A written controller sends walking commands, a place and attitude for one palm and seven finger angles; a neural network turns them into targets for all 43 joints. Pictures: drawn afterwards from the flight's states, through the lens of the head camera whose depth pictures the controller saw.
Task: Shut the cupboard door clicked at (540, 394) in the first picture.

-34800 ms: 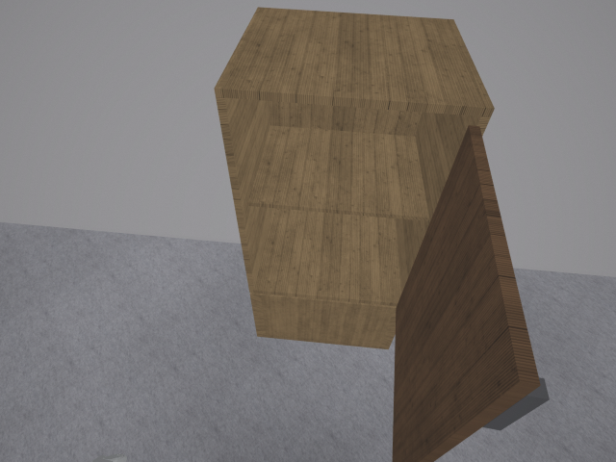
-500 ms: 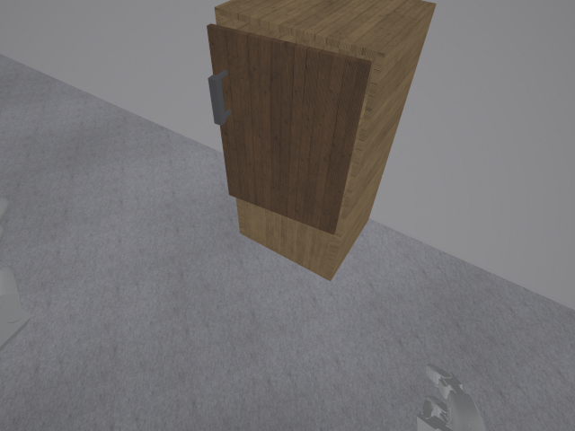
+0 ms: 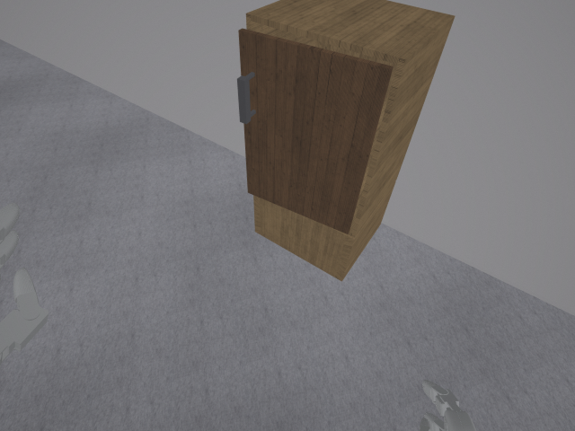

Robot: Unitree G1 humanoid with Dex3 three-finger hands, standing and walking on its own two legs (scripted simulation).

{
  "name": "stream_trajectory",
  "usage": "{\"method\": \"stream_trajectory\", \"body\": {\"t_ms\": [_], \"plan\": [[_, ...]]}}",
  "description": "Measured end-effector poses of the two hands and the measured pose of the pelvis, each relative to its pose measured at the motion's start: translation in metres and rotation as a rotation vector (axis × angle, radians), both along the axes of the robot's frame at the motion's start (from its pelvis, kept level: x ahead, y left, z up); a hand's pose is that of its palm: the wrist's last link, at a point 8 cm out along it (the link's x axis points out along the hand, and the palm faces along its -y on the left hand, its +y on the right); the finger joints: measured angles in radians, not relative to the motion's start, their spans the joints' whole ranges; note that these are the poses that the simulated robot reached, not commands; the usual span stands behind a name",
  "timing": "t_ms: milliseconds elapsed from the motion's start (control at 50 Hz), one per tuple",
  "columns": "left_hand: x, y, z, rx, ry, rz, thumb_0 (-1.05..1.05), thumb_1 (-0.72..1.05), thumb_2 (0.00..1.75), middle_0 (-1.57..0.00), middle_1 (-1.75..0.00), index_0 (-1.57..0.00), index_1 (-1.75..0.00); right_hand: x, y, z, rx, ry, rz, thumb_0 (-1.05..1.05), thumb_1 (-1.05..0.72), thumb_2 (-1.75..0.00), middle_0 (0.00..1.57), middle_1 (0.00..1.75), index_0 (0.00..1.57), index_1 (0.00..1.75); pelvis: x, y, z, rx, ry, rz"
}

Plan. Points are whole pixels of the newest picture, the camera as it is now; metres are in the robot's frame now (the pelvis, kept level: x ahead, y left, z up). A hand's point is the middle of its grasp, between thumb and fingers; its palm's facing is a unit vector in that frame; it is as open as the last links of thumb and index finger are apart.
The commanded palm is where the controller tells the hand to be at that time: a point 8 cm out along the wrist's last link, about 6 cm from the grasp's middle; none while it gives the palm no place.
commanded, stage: let the arm hang, fingers relaxed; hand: left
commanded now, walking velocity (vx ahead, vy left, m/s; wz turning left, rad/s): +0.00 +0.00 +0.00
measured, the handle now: (248, 97) +0.98 +0.17 -0.03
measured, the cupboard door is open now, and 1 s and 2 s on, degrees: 6 6 6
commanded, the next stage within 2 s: look to check the result in 1.16 s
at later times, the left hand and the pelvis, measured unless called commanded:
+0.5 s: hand out of the picture -0.04 +0.17 -0.19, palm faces +0.02 -0.99 -0.14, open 7.1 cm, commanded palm none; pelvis -0.01 -0.01 +0.00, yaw +2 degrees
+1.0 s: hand out of the picture +0.01 +0.18 -0.17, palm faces +0.01 -0.98 -0.20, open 7.3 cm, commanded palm none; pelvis +0.00 -0.01 +0.00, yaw +0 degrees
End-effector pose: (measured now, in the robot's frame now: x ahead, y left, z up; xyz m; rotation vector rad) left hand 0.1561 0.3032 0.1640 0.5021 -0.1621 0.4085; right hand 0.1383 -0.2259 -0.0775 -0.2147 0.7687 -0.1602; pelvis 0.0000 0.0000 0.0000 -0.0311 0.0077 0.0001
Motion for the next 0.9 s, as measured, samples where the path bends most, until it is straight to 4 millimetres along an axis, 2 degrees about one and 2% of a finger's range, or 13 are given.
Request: {"method": "stream_trajectory", "body": {"t_ms": [60,80,120,180,220,280,340,380,440,500,600,720,900], "plan": [[0.0,0.0,0.0,-0.002,0.0,-0.002,0.02,0.89,0.9,-0.22,-0.3,-0.22,-0.3,0.002,0.0,0.001,-0.009,0.001,0.004,0.01,-0.9,-0.9,0.21,0.3,0.2,0.3,0.001,0.001,0.0,0.0,0.0,0.002],[0.002,0.001,-0.007,0.005,0.019,-0.015,0.01,0.89,0.9,-0.21,-0.3,-0.21,-0.3,0.003,-0.001,-0.002,-0.003,-0.003,0.027,0.01,-0.9,-0.9,0.21,0.3,0.2,0.3,0.001,0.002,-0.001,-0.001,0.005,0.008],[0.012,0.005,-0.048,-0.042,0.185,-0.024,0.01,0.9,0.9,-0.21,-0.3,-0.21,-0.3,0.006,-0.005,-0.014,0.007,0.03,0.078,0.01,-0.9,-0.9,0.21,0.3,0.2,0.3,-0.002,0.006,-0.004,-0.003,0.008,0.015],[0.012,0.003,-0.136,-0.169,0.559,-0.003,0.0,0.9,0.9,-0.2,-0.3,-0.2,-0.3,0.004,-0.015,-0.031,0.01,0.085,0.084,0.01,-0.9,-0.9,0.21,0.3,0.2,0.3,-0.007,0.012,-0.009,0.001,0.006,0.012],[-0.007,-0.01,-0.19,-0.246,0.796,0.001,0.01,0.91,0.9,-0.2,-0.3,-0.2,-0.3,-0.003,-0.021,-0.038,0.008,0.12,0.066,0.01,-0.9,-0.9,0.21,0.3,0.2,0.3,-0.009,0.013,-0.011,0.008,0.0,0.008],[-0.049,-0.038,-0.254,-0.365,1.064,-0.001,0.01,0.91,0.9,-0.2,-0.3,-0.2,-0.3,-0.026,-0.029,-0.042,-0.007,0.199,0.038,0.01,-0.9,-0.9,0.21,0.3,0.2,0.3,-0.011,0.009,-0.011,0.018,-0.009,0.006],[-0.097,-0.069,-0.297,-0.491,1.259,0.008,0.01,0.91,0.9,-0.2,-0.3,-0.2,-0.3,-0.056,-0.034,-0.043,-0.031,0.318,0.014,0.01,-0.9,-0.9,0.2,0.3,0.2,0.3,-0.01,0.004,-0.01,0.022,-0.017,0.012],[-0.127,-0.079,-0.313,-0.553,1.35,0.055,0.01,0.94,0.9,-0.21,-0.3,-0.21,-0.3,-0.078,-0.036,-0.043,-0.044,0.404,-0.004,0.01,-0.9,-0.9,0.2,0.3,0.2,0.3,-0.01,-0.001,-0.009,0.021,-0.018,0.016],[-0.167,-0.083,-0.324,-0.602,1.459,0.11,0.01,0.97,0.89,-0.21,-0.3,-0.21,-0.3,-0.108,-0.037,-0.043,-0.05,0.517,-0.029,0.01,-0.9,-0.9,0.2,0.3,0.2,0.3,-0.009,-0.005,-0.007,0.014,-0.019,0.024],[-0.198,-0.082,-0.323,-0.626,1.537,0.162,0.01,0.96,0.9,-0.21,-0.3,-0.21,-0.3,-0.129,-0.034,-0.046,-0.041,0.592,-0.052,0.01,-0.9,-0.9,0.2,0.3,0.2,0.3,-0.008,-0.006,-0.005,0.008,-0.021,0.027],[-0.225,-0.074,-0.312,-0.614,1.6,0.237,0.01,0.93,0.9,-0.21,-0.3,-0.21,-0.3,-0.144,-0.024,-0.056,0.003,0.632,-0.076,0.01,-0.9,-0.9,0.2,0.3,0.2,0.3,-0.007,-0.004,-0.002,0.007,-0.032,0.022],[-0.22,-0.061,-0.301,-0.562,1.586,0.269,0.01,0.92,0.9,-0.21,-0.3,-0.21,-0.3,-0.142,-0.009,-0.068,0.067,0.61,-0.083,0.01,-0.9,-0.9,0.2,0.3,0.2,0.3,-0.007,-0.002,0.0,0.015,-0.043,0.009],[-0.173,-0.066,-0.303,-0.537,1.49,0.207,0.0,0.91,0.9,-0.2,-0.3,-0.2,-0.3,-0.137,-0.001,-0.07,0.101,0.588,-0.093,0.01,-0.91,-0.9,0.2,0.3,0.2,0.3,-0.003,-0.004,0.001,0.025,-0.043,-0.001]]}}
